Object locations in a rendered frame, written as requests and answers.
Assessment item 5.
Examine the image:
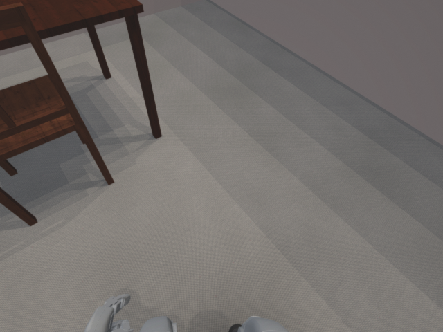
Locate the robot thigh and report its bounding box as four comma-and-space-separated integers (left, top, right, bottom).
237, 318, 288, 332
139, 316, 177, 332

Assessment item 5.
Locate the right robot thigh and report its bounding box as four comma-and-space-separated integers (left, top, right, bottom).
237, 318, 288, 332

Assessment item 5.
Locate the table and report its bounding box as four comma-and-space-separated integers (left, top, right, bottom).
0, 0, 162, 139

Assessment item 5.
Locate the left robot thigh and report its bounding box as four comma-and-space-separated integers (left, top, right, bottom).
139, 316, 177, 332

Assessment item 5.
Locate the robot left hand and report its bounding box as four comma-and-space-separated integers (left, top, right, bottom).
84, 294, 134, 332

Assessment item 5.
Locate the chair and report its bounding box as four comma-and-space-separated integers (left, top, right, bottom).
0, 2, 114, 226

